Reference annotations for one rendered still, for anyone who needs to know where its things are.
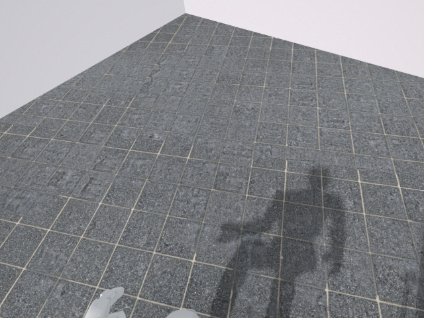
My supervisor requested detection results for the robot left hand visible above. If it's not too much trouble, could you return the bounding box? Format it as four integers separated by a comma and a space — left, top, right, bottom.
84, 287, 126, 318

